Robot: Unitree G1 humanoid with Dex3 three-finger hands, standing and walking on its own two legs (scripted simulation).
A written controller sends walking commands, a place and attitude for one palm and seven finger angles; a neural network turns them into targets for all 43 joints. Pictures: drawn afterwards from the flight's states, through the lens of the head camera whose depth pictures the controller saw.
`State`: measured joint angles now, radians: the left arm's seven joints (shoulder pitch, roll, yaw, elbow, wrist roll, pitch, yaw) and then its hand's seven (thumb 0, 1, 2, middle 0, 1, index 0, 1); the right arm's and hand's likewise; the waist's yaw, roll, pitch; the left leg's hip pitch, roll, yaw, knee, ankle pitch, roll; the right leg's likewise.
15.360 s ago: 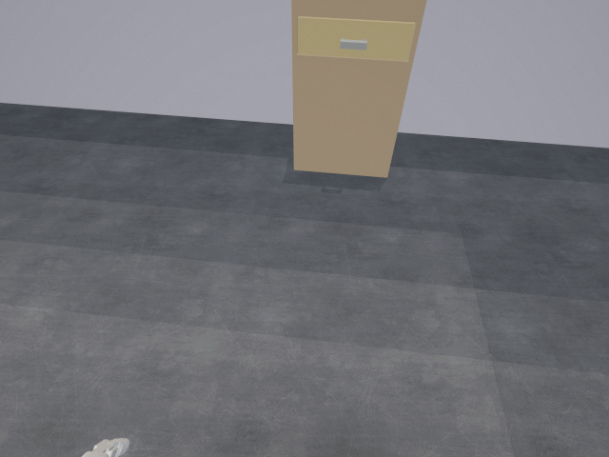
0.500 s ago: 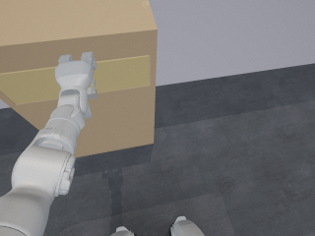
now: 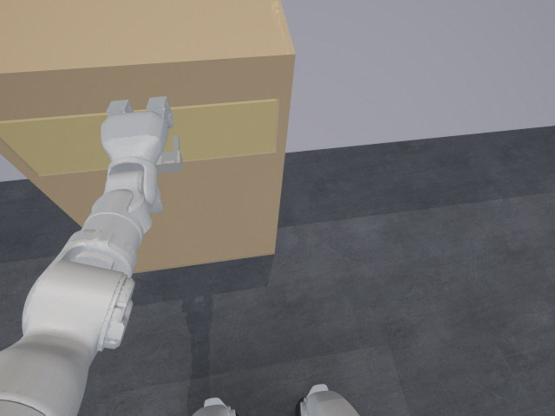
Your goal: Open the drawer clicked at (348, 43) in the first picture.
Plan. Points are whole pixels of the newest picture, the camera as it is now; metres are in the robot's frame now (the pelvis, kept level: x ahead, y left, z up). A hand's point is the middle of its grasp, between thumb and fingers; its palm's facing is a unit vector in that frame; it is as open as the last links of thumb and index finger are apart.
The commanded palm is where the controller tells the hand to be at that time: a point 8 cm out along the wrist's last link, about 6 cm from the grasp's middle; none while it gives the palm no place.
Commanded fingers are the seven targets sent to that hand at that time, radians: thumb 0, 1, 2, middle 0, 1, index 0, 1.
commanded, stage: re-aim the fingers above the handle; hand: left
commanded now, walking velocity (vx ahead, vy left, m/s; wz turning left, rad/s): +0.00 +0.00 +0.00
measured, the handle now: (151, 153) +0.56 +0.17 -0.04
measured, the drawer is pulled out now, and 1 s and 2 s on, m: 0.00 0.00 0.00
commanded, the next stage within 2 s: lower the fingers behind the handle in 0.92 s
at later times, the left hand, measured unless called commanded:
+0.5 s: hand (142, 158) +0.51 +0.17 +0.01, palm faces -0.04 -0.05 -1.00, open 13.8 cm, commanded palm +0.49 +0.17 +0.07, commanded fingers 0.00 -0.50 0.30 -0.30 -1.20 -0.30 -1.20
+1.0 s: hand (138, 159) +0.50 +0.17 +0.02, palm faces -0.01 -0.02 -1.00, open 13.9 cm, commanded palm +0.49 +0.17 +0.07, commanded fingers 0.00 -0.50 0.30 -0.30 -1.20 -0.30 -1.20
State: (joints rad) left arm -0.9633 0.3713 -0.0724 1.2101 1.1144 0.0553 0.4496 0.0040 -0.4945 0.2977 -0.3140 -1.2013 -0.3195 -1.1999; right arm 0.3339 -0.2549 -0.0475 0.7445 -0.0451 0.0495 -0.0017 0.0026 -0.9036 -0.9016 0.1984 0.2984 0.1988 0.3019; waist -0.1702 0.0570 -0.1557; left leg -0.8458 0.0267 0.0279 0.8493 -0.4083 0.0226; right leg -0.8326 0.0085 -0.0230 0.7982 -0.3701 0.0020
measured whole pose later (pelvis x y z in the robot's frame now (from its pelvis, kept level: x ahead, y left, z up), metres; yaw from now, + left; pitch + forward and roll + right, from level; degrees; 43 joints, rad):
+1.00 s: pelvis +0.00 +0.00 +0.00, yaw +0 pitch +22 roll -1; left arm -0.92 0.39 -0.05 1.17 1.12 0.04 0.44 0.00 -0.49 0.30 -0.31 -1.20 -0.32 -1.20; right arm 0.33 -0.25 -0.05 0.74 -0.05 0.06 -0.01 0.00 -0.90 -0.90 0.20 0.30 0.20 0.30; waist -0.15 0.06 -0.15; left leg -0.82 0.03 0.04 0.83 -0.40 0.02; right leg -0.81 0.01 -0.01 0.79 -0.36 0.00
